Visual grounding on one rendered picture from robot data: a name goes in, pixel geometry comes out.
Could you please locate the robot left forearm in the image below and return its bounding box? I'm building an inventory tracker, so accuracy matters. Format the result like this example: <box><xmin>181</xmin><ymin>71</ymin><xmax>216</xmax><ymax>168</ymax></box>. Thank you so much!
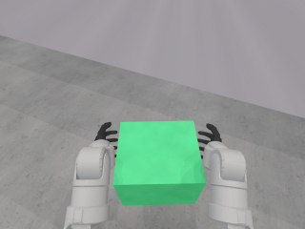
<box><xmin>63</xmin><ymin>139</ymin><xmax>115</xmax><ymax>229</ymax></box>

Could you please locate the robot right forearm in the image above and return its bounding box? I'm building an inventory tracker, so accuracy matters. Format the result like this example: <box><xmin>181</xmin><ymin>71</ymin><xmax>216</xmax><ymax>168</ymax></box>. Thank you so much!
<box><xmin>202</xmin><ymin>141</ymin><xmax>254</xmax><ymax>229</ymax></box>

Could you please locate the carton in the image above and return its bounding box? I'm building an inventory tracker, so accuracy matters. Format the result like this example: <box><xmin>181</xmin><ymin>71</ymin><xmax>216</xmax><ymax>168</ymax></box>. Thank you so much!
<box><xmin>112</xmin><ymin>120</ymin><xmax>207</xmax><ymax>206</ymax></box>

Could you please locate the robot left hand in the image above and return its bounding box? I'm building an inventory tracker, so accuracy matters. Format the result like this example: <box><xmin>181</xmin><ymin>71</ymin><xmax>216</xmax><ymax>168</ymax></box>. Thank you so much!
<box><xmin>94</xmin><ymin>122</ymin><xmax>118</xmax><ymax>157</ymax></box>

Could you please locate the robot right hand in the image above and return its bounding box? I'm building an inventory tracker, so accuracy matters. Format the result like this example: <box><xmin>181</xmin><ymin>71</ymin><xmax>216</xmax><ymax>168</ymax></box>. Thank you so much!
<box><xmin>197</xmin><ymin>123</ymin><xmax>222</xmax><ymax>159</ymax></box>

